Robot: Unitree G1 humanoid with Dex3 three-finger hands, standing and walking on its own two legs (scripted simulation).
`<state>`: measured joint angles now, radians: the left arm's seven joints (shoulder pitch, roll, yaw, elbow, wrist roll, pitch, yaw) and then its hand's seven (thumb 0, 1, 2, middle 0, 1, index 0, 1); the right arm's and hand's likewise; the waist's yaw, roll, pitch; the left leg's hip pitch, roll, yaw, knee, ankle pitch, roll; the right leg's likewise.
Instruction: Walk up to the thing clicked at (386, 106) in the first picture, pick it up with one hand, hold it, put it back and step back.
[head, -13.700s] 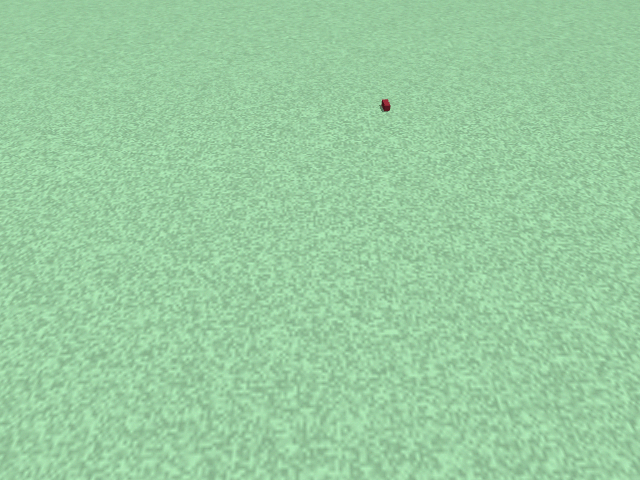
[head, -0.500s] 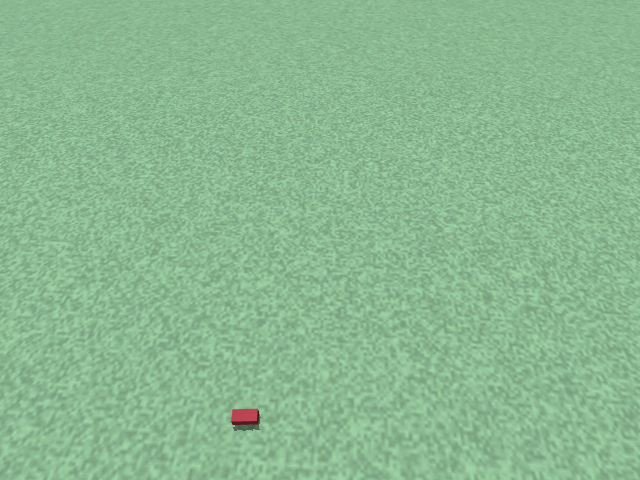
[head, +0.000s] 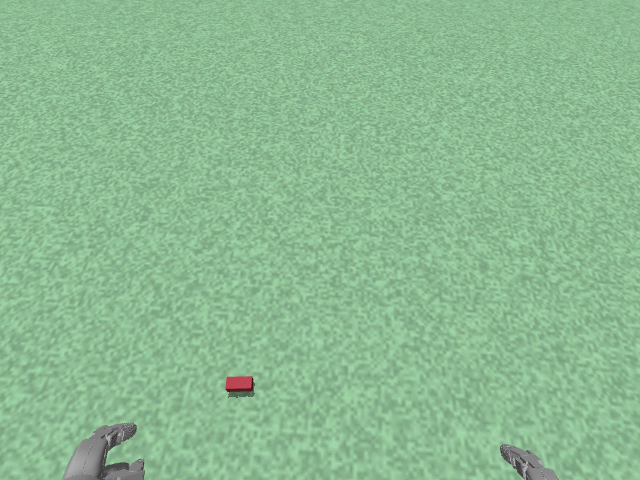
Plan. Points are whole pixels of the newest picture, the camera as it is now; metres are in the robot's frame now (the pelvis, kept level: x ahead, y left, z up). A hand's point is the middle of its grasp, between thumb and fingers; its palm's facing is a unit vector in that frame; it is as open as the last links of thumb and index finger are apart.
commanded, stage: rise first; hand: left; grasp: from above
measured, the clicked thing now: (239, 384) +0.43 +0.22 -0.75
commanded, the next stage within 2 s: none
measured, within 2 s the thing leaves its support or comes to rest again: neither
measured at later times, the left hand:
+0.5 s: hand out of the picture +0.13 +0.27 -0.21, palm faces -0.16 -0.88 -0.45, open 12.6 cm
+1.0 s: hand (167, 451) +0.21 +0.29 -0.37, palm faces -0.43 -0.55 -0.72, open 12.2 cm
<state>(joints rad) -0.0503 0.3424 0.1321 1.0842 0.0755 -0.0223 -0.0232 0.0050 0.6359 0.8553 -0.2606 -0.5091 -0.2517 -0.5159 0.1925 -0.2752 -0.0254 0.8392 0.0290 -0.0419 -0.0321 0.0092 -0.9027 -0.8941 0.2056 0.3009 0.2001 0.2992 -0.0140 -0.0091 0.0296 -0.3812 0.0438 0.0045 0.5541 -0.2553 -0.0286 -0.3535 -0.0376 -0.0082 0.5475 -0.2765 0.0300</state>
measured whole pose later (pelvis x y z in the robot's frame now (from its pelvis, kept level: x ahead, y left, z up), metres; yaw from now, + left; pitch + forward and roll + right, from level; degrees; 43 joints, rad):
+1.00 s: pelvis -0.05 +0.01 -0.23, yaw -1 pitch +31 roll -2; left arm -0.12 0.44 0.13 0.69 0.64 -0.06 0.08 0.00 -0.23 0.71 -0.42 -0.74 -0.41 -0.75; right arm 0.08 -0.29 -0.06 0.62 0.00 -0.19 0.04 0.01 -0.92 -0.90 0.21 0.30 0.20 0.30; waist -0.03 0.01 -0.19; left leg -1.64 0.04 -0.06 1.75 -0.66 -0.03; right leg -1.59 -0.03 0.01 1.73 -0.69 0.05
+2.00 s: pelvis -0.09 +0.02 -0.43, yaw -7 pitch +32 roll -8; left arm -0.83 0.74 0.12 1.36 1.32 -0.33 0.40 0.00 -0.17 0.72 -0.42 -0.60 -0.41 -0.61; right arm 0.09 -0.25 0.00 0.78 -0.15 -0.02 0.12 0.01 -0.90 -0.90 0.21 0.30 0.20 0.30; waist -0.17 -0.02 -0.07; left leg -2.30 0.02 -0.16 2.39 -0.66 -0.02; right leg -2.20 0.02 -0.01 2.32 -0.70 0.06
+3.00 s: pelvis -0.08 +0.01 -0.45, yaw -8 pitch +32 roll -9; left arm -0.90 0.81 0.16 1.50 1.33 -0.30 0.48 0.00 -0.26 0.80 -0.36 -0.69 -0.34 -0.71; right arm 0.09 -0.27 0.06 0.78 -0.20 -0.03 0.14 0.00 -0.90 -0.89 0.21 0.30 0.20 0.30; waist -0.23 -0.04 -0.02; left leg -2.35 0.01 -0.20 2.46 -0.69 -0.04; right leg -2.25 0.03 -0.03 2.38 -0.71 0.07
